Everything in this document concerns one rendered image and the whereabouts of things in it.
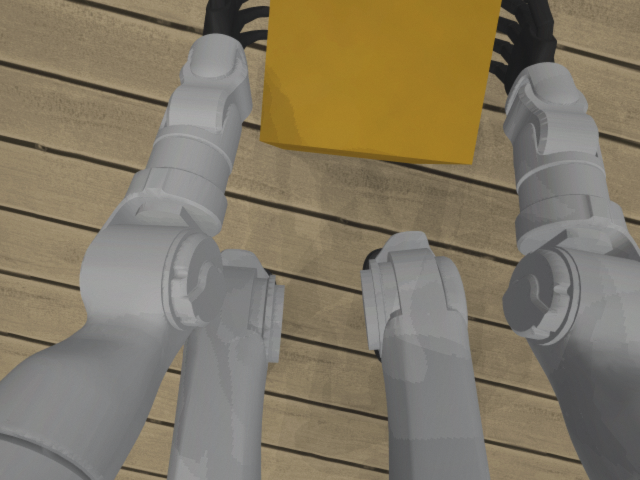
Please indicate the carton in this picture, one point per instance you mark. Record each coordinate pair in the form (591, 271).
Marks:
(392, 80)

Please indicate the robot left forearm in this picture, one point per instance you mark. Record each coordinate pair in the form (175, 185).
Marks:
(193, 154)

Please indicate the robot right hand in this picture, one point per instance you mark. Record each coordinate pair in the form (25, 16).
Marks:
(532, 38)

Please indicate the robot left foot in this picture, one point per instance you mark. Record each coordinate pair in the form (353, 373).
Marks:
(269, 273)

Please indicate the right robot thigh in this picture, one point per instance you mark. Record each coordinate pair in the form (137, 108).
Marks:
(434, 422)

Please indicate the right robot upper arm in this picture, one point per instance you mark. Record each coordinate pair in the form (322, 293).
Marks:
(580, 314)

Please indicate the left robot upper arm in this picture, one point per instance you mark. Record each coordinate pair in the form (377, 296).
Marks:
(74, 410)

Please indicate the robot right forearm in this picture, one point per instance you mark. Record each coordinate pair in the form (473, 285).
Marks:
(559, 171)

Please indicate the robot left hand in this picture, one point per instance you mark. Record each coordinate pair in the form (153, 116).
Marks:
(224, 17)

